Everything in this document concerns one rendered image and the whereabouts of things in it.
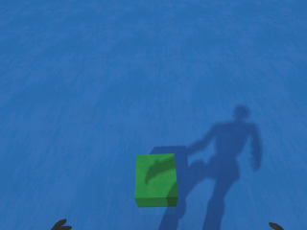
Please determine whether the left robot hand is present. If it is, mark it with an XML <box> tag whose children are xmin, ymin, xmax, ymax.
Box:
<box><xmin>51</xmin><ymin>218</ymin><xmax>72</xmax><ymax>230</ymax></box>

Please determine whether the carton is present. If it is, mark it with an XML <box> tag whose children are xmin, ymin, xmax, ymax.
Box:
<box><xmin>134</xmin><ymin>153</ymin><xmax>178</xmax><ymax>208</ymax></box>

